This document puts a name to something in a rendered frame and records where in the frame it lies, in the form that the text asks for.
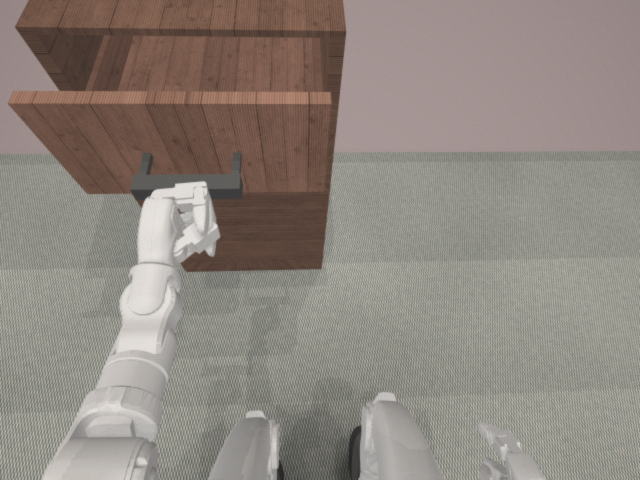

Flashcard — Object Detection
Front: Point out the drawer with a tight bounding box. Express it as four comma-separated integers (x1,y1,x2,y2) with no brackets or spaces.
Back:
8,35,332,194

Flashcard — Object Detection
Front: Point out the handle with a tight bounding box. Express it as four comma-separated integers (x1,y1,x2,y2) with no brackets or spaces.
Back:
130,152,243,200

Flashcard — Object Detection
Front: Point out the robot left forearm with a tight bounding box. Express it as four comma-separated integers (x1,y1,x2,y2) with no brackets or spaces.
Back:
41,262,183,480

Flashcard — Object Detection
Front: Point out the robot right thigh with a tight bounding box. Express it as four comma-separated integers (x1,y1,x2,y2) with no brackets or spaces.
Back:
361,400,445,480

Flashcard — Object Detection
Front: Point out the cabinet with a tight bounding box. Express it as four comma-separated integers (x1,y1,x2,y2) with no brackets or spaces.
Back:
15,0,346,272

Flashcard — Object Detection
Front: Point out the robot right shin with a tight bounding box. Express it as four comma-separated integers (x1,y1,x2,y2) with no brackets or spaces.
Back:
358,392,396,480

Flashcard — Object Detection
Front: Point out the right robot hand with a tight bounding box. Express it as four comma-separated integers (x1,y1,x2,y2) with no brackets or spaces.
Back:
477,421,546,480

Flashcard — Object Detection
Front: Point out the left robot upper arm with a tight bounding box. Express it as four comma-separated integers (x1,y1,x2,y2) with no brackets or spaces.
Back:
47,437,159,480

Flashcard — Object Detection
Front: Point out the left robot hand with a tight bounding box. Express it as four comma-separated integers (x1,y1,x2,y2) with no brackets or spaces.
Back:
137,181,220,272

